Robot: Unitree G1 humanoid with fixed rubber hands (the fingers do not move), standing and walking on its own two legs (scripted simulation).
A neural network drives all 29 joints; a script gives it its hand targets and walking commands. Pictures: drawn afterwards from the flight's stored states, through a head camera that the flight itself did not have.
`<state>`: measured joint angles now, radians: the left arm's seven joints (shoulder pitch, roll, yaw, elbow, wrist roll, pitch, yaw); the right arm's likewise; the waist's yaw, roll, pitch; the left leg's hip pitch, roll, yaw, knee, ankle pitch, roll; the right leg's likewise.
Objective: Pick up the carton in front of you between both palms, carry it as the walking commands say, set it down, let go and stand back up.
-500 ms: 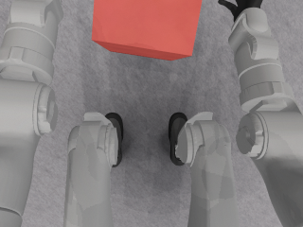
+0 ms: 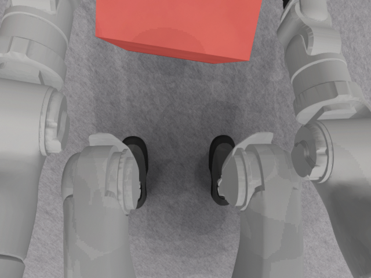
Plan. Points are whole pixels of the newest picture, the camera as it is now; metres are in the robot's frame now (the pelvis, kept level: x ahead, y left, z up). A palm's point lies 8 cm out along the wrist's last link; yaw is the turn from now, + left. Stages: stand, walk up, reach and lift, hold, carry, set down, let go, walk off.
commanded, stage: reach and lift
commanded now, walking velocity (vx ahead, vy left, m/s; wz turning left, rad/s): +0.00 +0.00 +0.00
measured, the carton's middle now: out of the picture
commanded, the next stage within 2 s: none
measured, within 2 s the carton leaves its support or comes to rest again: leaves its support in 0.54 s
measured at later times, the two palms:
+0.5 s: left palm out of the picture +0.57 +0.17 -0.17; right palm out of the picture +0.55 -0.14 -0.16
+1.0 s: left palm out of the picture +0.50 +0.17 +0.02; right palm out of the picture +0.50 -0.13 +0.02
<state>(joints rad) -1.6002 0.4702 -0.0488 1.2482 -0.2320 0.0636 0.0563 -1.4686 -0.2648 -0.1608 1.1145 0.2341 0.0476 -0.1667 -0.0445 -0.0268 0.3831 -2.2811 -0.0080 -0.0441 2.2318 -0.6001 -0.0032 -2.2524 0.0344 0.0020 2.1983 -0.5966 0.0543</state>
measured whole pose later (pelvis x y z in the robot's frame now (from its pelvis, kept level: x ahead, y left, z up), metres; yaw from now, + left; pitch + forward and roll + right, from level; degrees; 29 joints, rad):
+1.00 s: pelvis -0.01 -0.01 +0.09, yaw +3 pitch +43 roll -2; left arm -1.25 0.12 0.44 0.88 0.25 0.37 0.00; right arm -1.14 0.04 -0.59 0.71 -0.24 0.37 -0.08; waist -0.02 0.00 -0.09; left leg -2.16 -0.05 -0.06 1.88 -0.48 -0.03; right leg -2.13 0.05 0.03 1.88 -0.51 0.05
